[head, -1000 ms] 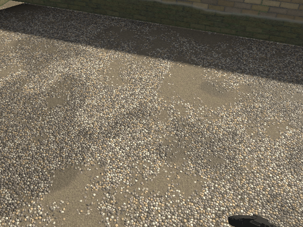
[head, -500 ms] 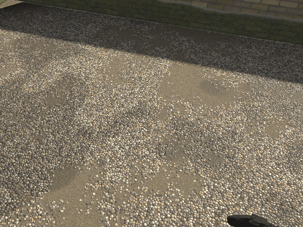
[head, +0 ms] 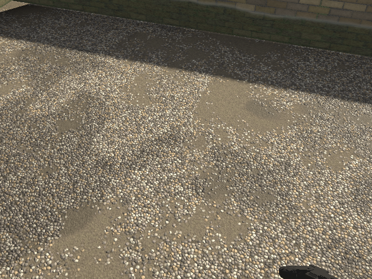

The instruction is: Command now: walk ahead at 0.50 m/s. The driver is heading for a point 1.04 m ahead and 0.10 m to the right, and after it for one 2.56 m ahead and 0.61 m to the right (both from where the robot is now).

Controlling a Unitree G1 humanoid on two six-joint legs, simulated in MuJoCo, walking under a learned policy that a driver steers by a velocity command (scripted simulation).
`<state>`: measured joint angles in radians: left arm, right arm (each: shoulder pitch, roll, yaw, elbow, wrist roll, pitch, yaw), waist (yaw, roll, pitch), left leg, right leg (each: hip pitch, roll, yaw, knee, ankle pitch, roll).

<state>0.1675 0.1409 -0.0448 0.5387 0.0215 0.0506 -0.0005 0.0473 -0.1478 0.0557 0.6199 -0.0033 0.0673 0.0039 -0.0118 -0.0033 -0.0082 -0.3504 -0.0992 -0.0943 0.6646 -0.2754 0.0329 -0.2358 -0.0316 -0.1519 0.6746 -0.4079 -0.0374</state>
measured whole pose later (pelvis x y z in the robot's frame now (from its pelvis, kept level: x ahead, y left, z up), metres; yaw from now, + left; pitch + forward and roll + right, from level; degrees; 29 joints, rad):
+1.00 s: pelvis +0.00 +0.00 +0.00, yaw +0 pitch -2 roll +0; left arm 0.17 0.14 -0.05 0.54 0.02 0.05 0.00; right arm 0.05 -0.15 0.06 0.62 0.00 0.06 0.00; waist -0.01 0.00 -0.01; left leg -0.35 -0.09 -0.08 0.67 -0.28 0.04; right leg -0.23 -0.03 -0.15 0.68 -0.41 -0.03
